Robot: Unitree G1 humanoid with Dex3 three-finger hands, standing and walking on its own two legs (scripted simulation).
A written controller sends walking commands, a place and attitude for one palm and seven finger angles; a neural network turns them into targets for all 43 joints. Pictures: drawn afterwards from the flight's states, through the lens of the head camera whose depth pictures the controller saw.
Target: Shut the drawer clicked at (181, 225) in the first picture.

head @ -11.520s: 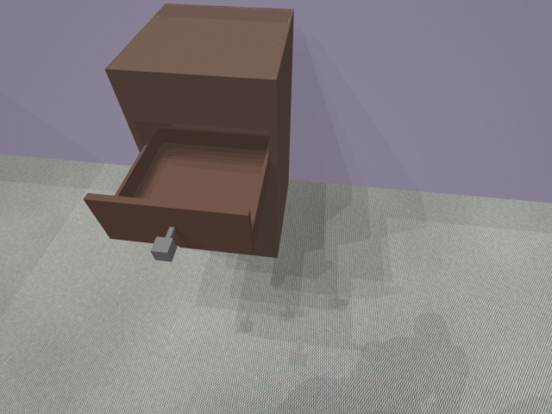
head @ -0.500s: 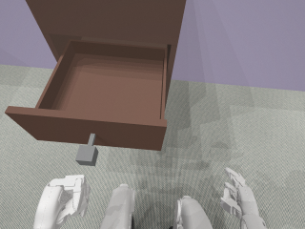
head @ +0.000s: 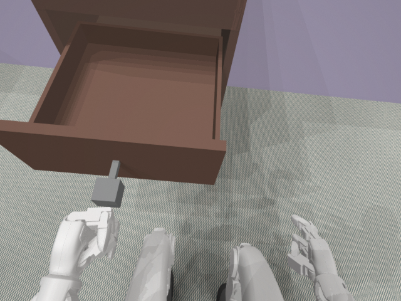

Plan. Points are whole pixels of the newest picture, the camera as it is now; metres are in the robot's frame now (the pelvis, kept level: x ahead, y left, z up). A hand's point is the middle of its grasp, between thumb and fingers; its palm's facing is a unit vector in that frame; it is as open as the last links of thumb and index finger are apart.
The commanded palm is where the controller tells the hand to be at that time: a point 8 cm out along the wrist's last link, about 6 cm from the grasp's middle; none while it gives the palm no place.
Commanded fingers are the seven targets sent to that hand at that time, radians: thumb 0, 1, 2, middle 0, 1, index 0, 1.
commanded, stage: bring the fist close to the handle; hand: left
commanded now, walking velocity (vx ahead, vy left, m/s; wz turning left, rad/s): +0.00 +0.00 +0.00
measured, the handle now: (111, 182) +0.32 +0.20 +0.02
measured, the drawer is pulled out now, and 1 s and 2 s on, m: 0.30 0.27 0.14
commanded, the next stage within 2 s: push the drawer shut in 0.32 s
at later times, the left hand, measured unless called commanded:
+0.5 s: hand (118, 235) +0.23 +0.16 +0.02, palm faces -0.01 -1.00 -0.03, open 3.3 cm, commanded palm +0.22 +0.21 +0.02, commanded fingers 0.00 0.90 0.90 -1.40 -1.60 -1.40 -1.60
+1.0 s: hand (120, 216) +0.26 +0.17 +0.01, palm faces -0.03 -1.00 -0.06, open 3.0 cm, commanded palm +0.27 +0.21 +0.02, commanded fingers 0.00 0.90 0.90 -1.40 -1.60 -1.40 -1.60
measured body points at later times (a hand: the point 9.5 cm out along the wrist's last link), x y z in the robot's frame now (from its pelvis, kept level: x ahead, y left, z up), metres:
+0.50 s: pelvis +0.00 +0.00 +0.00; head +0.13 +0.03 +0.43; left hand +0.22 +0.22 +0.02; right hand +0.23 -0.22 -0.08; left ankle +0.07 +0.11 -0.53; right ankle +0.03 -0.12 -0.53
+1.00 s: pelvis -0.01 -0.01 +0.00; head +0.12 +0.02 +0.43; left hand +0.25 +0.22 +0.02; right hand +0.20 -0.24 -0.09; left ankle +0.07 +0.11 -0.53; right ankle +0.03 -0.12 -0.53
